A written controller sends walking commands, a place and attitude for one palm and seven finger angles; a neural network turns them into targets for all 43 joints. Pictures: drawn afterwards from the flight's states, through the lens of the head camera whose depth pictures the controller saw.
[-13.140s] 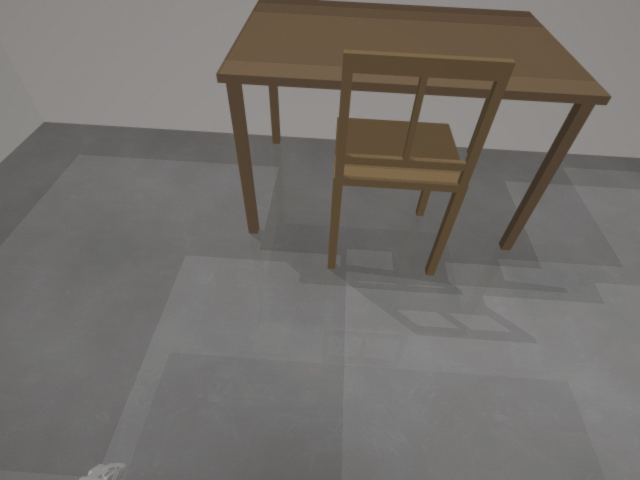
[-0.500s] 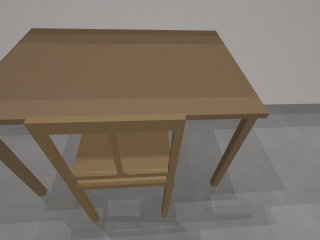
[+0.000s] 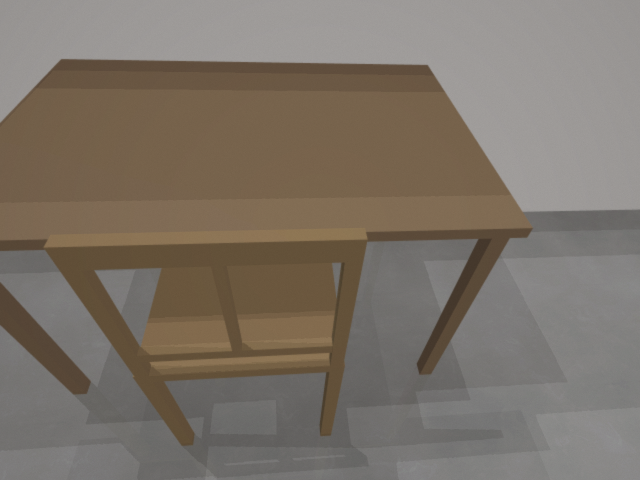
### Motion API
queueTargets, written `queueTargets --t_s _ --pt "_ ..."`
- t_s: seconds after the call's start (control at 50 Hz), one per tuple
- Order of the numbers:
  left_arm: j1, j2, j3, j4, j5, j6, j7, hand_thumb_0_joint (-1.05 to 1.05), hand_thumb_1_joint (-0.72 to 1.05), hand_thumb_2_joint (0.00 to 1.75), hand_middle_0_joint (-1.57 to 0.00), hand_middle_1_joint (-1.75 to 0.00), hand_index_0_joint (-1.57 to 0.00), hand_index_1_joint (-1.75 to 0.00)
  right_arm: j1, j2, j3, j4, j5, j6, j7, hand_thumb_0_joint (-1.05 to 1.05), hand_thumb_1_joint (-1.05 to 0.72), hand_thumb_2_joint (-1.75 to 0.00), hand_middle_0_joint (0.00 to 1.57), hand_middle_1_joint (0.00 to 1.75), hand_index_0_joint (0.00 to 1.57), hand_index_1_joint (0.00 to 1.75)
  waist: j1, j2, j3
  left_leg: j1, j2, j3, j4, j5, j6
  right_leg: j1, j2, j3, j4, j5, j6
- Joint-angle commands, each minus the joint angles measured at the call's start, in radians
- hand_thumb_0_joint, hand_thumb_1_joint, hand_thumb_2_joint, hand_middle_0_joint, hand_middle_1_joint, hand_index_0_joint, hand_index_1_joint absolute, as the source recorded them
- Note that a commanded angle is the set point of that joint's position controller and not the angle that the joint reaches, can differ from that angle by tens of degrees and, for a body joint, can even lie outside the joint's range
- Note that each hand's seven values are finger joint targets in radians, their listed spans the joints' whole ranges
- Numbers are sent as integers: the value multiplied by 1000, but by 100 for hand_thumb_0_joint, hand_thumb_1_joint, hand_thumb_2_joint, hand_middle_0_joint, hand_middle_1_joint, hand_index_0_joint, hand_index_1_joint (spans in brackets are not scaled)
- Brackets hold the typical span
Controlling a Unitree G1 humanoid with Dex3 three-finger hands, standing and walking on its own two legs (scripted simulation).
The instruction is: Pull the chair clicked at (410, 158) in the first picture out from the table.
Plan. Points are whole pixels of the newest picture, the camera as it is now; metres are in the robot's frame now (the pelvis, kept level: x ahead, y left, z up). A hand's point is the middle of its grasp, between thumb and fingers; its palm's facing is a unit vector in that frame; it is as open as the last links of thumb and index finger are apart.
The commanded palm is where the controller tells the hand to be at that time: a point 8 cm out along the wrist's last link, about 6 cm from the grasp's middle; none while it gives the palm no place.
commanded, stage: look again from close up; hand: left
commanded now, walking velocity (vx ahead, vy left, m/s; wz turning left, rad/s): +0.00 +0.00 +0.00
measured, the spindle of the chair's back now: (228, 309) +0.40 +0.18 -0.09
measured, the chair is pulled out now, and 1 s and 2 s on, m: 0.00 0.00 0.00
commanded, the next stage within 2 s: raise the hand toward the chair's back in 0.70 s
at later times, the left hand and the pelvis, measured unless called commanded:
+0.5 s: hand out of the picture -0.04 +0.14 -0.18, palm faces +0.04 -0.99 -0.12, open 7.3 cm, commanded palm none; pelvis +0.00 +0.00 +0.00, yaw +0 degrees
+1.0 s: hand out of the picture +0.13 +0.19 -0.07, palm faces +0.24 -0.94 -0.25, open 7.6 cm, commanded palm +0.10 +0.20 -0.07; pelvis -0.01 +0.00 -0.02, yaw +4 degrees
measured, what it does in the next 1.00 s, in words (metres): stands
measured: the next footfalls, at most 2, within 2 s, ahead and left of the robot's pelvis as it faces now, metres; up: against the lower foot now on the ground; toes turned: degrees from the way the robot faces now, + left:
none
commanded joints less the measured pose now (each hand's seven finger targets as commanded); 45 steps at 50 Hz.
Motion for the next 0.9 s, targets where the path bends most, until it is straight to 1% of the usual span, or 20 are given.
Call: queueTargets --t_s 0.0,0.02,0.04,0.14,0.18,0.22,0.28,0.48,0.52,0.54,0.6,0.66,0.72,0.76,0.78,0.8,0.82,0.84,0.86,0.88 --pt "96 56 7 -10 -3 -8 6 0 90 90 -20 -30 -20 -30 111 -78 -14 4 -4 -9 -2 0 -90 -90 20 30 20 30 2 11 133 -72 170 -161 -84 272 -20 -64 -90 94 -52 144 -28" --pt "96 58 8 -12 -3 -10 6 0 90 90 -20 -30 -20 -30 114 -78 -14 3 -3 -10 -2 0 -90 -90 20 30 20 30 1 8 121 -66 170 -160 -80 283 -20 -57 -92 93 -51 155 -29" --pt "94 61 7 -14 -5 -8 5 0 90 90 -20 -30 -20 -30 111 -79 -14 3 -3 -9 -2 0 -90 -90 20 30 20 30 2 33 129 -74 169 -159 -84 267 -18 -58 -90 93 -55 141 -29" --pt "93 59 7 -13 -5 -8 5 0 90 90 -20 -30 -20 -30 116 -76 -13 3 -3 -10 -3 0 -90 -90 20 30 20 30 1 45 123 -72 173 -161 -86 288 -19 -57 -87 89 -49 141 -28" --pt "97 57 8 -14 -4 -8 6 0 90 90 -20 -30 -20 -30 117 -73 -13 3 -3 -11 -3 0 -90 -90 20 30 20 30 2 36 133 -76 173 -161 -88 283 -21 -67 -88 88 -47 140 -28" --pt "103 54 8 -11 -4 -10 6 0 90 90 -20 -30 -20 -30 118 -75 -15 2 -4 -14 -4 0 -90 -90 20 30 20 30 2 26 111 -54 173 -162 -78 323 -19 -60 -91 90 -44 166 -29" --pt "100 58 8 -14 -4 -11 7 0 90 90 -20 -30 -20 -30 118 -75 -15 4 -4 -13 -3 0 -90 -90 20 30 20 30 1 8 110 -58 172 -160 -72 314 -19 -56 -93 92 -47 168 -31" --pt "104 59 8 -16 -4 -12 7 0 90 90 -20 -30 -20 -30 115 -70 -16 9 -3 -13 -3 0 -90 -90 20 30 20 30 1 37 121 -66 172 -156 -74 297 -21 -62 -92 96 -52 158 -32" --pt "107 54 8 -15 -4 -12 7 0 90 90 -20 -30 -20 -30 117 -71 -16 7 -4 -14 -5 0 -90 -90 20 30 20 30 0 27 115 -56 174 -157 -73 314 -21 -64 -92 95 -48 166 -32" --pt "103 58 7 -18 -5 -11 7 0 90 90 -20 -30 -20 -30 118 -72 -16 5 -3 -13 -4 0 -90 -90 20 30 20 30 -1 43 124 -64 175 -157 -78 309 -19 -65 -90 92 -52 154 -31" --pt "103 56 8 -15 -3 -11 7 0 90 90 -20 -30 -20 -30 118 -72 -16 6 -4 -13 -4 0 -90 -90 20 30 20 30 0 22 128 -64 176 -158 -79 302 -21 -71 -90 93 -49 150 -29" --pt "105 57 7 -18 -3 -10 6 0 90 90 -20 -30 -20 -30 112 -74 -16 4 -3 -13 -4 0 -90 -90 20 30 20 30 2 35 133 -72 174 -159 -81 283 -20 -74 -91 95 -52 142 -29" --pt "106 56 8 -17 -4 -13 6 0 90 90 -20 -30 -20 -30 117 -72 -17 4 -3 -15 -4 0 -90 -90 20 30 20 30 0 13 115 -60 175 -158 -72 301 -19 -64 -93 96 -50 164 -31" --pt "101 56 8 -19 -3 -11 6 0 90 90 -20 -30 -20 -30 114 -72 -16 4 -4 -13 -4 0 -90 -90 20 30 20 30 0 19 134 -78 173 -160 -77 284 -19 -71 -91 96 -51 150 -31" --pt "107 117 5 12 15 -29 32 0 90 90 -20 -30 -20 -30 -18 -147 -13 -110 0 -9 13 0 -90 -90 20 30 20 30 26 51 249 -253 184 -110 85 416 -55 -87 -145 78 -4 345 -24" --pt "-620 292 36 -1528 -167 -208 22 0 88 89 -20 -30 -20 -30 -8 -375 -60 -519 25 -154 -13 0 -90 -90 20 30 20 30 -111 268 -290 18 80 -156 7 557 -97 16 -22 33 89 223 -26" --pt "-362 225 21 -1321 -107 -123 72 0 85 88 -20 -29 -20 -29 -118 -278 -25 -458 37 -250 -24 0 -90 -90 20 30 20 30 -39 363 -273 33 134 -143 -34 747 -130 -36 -17 6 175 17 -51" --pt "-289 184 31 -1194 -125 -66 127 0 83 87 -19 -29 -19 -29 -82 -271 -57 -374 36 -285 -21 0 -90 -90 20 30 20 30 -54 282 -244 1 140 -150 -29 703 -150 -118 -17 -26 222 -87 -23" --pt "-13 2 -81 -982 -124 33 128 0 81 86 -19 -29 -19 -29 -45 -222 -51 -366 54 -285 -4 0 -90 -90 20 30 20 30 -44 152 -113 -81 136 -173 -33 591 -140 -201 -26 -41 237 -127 -15" --pt "-54 -52 -144 -1110 -150 36 116 0 78 85 -19 -28 -19 -28 -44 -243 -45 -442 61 -300 5 0 -90 -90 20 30 20 30 -40 82 -65 -149 126 -184 4 495 -117 -199 -35 -51 217 -102 -9"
